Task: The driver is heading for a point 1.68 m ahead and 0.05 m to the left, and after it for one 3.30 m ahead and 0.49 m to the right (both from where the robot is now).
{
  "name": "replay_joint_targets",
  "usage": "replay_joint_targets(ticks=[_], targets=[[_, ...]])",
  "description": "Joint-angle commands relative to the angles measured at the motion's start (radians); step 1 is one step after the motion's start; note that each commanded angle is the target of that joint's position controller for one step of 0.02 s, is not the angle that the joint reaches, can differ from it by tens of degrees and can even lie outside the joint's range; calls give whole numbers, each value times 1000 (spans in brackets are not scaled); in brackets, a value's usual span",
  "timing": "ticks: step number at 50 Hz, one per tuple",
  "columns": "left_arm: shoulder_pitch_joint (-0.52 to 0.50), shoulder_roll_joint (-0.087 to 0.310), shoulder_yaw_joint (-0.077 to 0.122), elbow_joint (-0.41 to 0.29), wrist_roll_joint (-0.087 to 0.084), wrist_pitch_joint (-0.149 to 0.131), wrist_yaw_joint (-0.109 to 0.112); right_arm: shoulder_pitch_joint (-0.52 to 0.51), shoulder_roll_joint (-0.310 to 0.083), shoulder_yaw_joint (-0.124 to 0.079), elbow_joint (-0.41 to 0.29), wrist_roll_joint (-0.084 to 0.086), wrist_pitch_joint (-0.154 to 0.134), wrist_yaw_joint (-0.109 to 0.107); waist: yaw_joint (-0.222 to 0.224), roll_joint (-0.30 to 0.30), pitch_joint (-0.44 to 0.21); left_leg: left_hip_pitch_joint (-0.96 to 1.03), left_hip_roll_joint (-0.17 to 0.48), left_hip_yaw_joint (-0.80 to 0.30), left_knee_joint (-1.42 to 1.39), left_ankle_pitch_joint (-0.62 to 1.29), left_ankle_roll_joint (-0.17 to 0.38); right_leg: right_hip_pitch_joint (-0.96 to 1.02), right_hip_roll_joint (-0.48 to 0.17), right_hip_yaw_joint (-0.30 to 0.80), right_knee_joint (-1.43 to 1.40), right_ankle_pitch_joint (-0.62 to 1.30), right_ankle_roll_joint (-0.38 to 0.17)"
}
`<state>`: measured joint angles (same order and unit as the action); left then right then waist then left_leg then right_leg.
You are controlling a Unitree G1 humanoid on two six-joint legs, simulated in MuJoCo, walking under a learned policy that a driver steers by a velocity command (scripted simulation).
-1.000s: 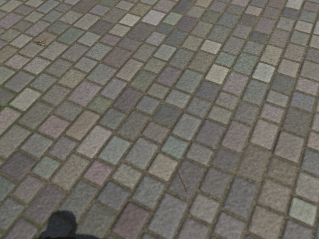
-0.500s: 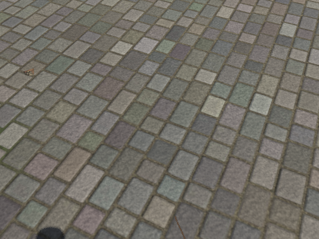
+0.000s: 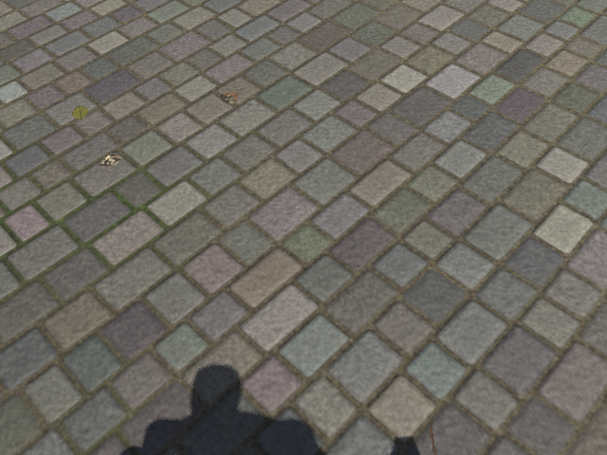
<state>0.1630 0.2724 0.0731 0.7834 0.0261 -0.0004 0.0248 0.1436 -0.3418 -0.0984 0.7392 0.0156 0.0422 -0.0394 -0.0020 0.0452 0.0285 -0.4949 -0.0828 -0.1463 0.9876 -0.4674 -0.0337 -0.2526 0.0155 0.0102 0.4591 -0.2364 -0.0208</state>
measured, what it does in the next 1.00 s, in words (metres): steps on the spot: left foot, then right foot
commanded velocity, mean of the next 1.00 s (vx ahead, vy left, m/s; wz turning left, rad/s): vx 0.01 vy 0.00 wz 0.21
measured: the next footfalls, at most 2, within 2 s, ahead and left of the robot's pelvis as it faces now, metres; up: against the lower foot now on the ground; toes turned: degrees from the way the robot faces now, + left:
left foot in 0.32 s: +0.03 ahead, +0.16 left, +0.00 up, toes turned +10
right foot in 0.66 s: +0.06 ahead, -0.09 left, +0.00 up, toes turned +10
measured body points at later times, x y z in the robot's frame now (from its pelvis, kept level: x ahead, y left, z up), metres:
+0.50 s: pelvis +0.00 +0.05 +0.00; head +0.02 +0.08 +0.45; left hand +0.05 +0.36 -0.13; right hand +0.21 -0.17 -0.09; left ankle -0.01 +0.15 -0.74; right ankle +0.00 -0.10 -0.68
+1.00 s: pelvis +0.01 +0.04 +0.00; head +0.01 +0.04 +0.45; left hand +0.04 +0.31 -0.14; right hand +0.15 -0.21 -0.14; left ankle -0.01 +0.15 -0.74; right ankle +0.02 -0.09 -0.74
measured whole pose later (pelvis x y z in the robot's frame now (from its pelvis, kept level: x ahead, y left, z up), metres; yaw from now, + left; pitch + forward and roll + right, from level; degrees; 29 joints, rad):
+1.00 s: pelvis +0.01 +0.04 +0.00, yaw +11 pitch -2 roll +0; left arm 0.18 0.25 0.03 0.97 0.00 -0.01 0.03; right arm 0.16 -0.26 -0.05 0.97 0.00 0.02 -0.02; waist 0.00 0.00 0.03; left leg -0.19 -0.02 -0.02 0.50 -0.27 0.01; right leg -0.17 -0.02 0.00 0.50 -0.29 0.02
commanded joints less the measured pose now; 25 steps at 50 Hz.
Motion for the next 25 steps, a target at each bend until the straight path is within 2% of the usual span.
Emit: replay_joint_targets(ticks=[1, 2, 4, 6, 8, 12, 14, 15, 16, 17, 18, 19, 20, 21, 22, 25], targets=[[-110, 122, 19, -92, -17, -20, 18, 68, -109, -39, -28, -2, 8, -3, -30, -164, -22, -129, 60, 12, 225, 52, -40, 88, -267, 198, -173, 243, -167], [-84, 125, 19, -84, -16, -16, 23, 43, -93, -33, -46, 4, 7, 1, -15, -170, -21, -132, 65, 40, 199, 75, -51, 103, -254, 156, -175, 278, -174], [-24, 139, 24, -67, -11, -7, 33, -16, -67, -20, -84, 11, 3, 8, 25, -189, -39, -161, 87, 70, 98, 94, -72, 195, -269, 130, -171, 327, -196], [2, 163, 32, -59, -13, 0, 34, -40, -55, -10, -108, 7, 2, 17, 45, -197, -66, -136, 114, 88, 2, 86, -81, 251, -296, 115, -163, 355, -208], [-5, 189, 41, -59, -18, 4, 27, -48, -41, 1, -124, 2, 1, 28, 52, -204, -79, -49, 127, 118, -99, 70, -71, 227, -304, 82, -157, 383, -209], [-14, 215, 48, -46, -38, 7, 1, -13, -53, 1, -119, -1, 7, 38, 38, -219, -84, 115, 95, 178, -297, 87, -30, 183, -312, 56, -117, 443, -203], [-38, 209, 42, -36, -58, 8, -4, 47, -46, -1, -93, -4, 8, 44, -6, -205, -84, 245, 73, 202, -525, 250, 17, 147, -293, 33, -48, 416, -159], [2, 179, 31, -12, -60, 4, -7, 72, -66, -7, -82, -7, 8, 42, -16, -167, -89, 360, 73, 179, -647, 380, 48, 87, -263, 4, 4, 346, -102], [44, 122, 11, -5, -26, -3, -15, 101, -127, -20, -83, -7, 8, 31, 1, -7, -147, 540, 208, 8, -649, 663, 88, -39, -195, -73, 154, 123, -10], [43, 61, -12, -38, 11, -12, -23, 59, -188, -21, -112, -26, 7, 21, 29, 235, -158, 584, 438, -238, -612, 931, 259, -240, -81, -116, 334, -358, 80], [-37, 134, 10, -45, -10, -5, -10, 75, -119, -4, -105, -46, -13, 30, -45, 130, -177, 473, 467, -243, -631, 840, 365, -231, -86, -12, 485, -440, 99], [-40, 160, 21, -39, -32, 3, -7, 38, -100, 5, -92, -47, -31, 34, -22, 106, -133, 428, 409, -169, -647, 757, 340, -234, -94, 12, 549, -400, 95], [-22, 156, 25, -21, -36, 11, -1, -5, -97, 4, -85, -39, -42, 35, -4, 105, -106, 407, 354, -117, -655, 668, 293, -246, -96, 20, 557, -348, 92], [-9, 164, 30, -5, -29, 21, 8, -36, -85, 9, -84, -29, -49, 34, 1, 106, -84, 393, 334, -95, -661, 645, 265, -251, -99, 30, 554, -298, 97], [4, 162, 32, 3, -25, 26, 11, -53, -75, 15, -76, -26, -54, 31, 14, 101, -77, 355, 321, -71, -662, 690, 259, -216, -94, 33, 564, -249, 103], [27, 116, 19, 20, -29, 25, 12, -72, -40, 27, -50, -28, -57, 27, 26, 92, -91, 349, 282, -19, -658, 670, 249, -142, -90, 23, 436, -174, 111]])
